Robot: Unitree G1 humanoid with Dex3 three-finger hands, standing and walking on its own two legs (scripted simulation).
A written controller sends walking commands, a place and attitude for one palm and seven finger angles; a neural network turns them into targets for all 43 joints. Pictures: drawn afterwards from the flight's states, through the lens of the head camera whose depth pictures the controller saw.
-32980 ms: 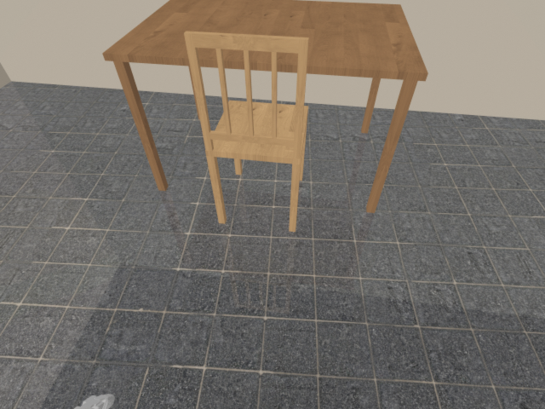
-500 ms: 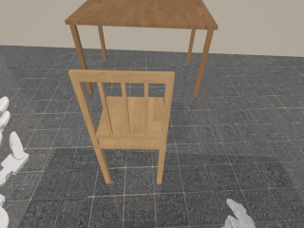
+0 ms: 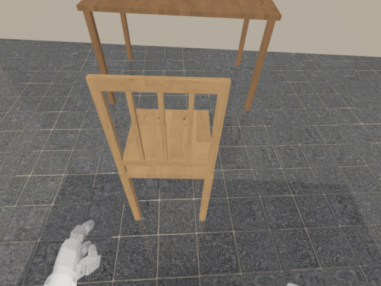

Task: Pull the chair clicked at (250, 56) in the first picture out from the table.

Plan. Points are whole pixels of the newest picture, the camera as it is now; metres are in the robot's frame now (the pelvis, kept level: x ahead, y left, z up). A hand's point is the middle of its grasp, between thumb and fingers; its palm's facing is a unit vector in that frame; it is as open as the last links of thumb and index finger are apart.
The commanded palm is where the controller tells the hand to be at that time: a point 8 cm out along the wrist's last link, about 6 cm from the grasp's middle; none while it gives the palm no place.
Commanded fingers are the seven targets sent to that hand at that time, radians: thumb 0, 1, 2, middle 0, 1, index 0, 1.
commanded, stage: let the arm hang, fingers relaxed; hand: left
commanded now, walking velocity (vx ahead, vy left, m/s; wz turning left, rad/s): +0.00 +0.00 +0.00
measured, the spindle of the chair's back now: (163, 130) +0.58 +0.10 -0.06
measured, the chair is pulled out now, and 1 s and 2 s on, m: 0.78 0.78 0.78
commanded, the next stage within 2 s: look to check the result in 0.92 s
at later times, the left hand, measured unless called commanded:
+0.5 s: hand out of the picture +0.00 +0.17 -0.14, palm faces +0.02 -0.97 -0.26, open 7.3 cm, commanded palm none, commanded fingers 0.00 0.90 0.90 -0.20 -0.30 -0.20 -0.30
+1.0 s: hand out of the picture -0.06 +0.11 -0.15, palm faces +0.03 -0.99 -0.15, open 7.4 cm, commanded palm none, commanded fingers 0.00 0.90 0.90 -0.20 -0.30 -0.20 -0.30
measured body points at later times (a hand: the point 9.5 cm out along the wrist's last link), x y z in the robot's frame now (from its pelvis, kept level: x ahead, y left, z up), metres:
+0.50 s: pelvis -0.03 -0.02 +0.02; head -0.02 -0.04 +0.47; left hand +0.00 +0.22 -0.12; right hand -0.02 -0.24 -0.14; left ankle +0.00 +0.09 -0.72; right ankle -0.03 -0.12 -0.72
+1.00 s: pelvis -0.03 -0.03 +0.02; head -0.02 -0.04 +0.47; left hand -0.06 +0.17 -0.14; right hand -0.09 -0.22 -0.14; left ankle +0.00 +0.09 -0.72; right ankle -0.03 -0.12 -0.72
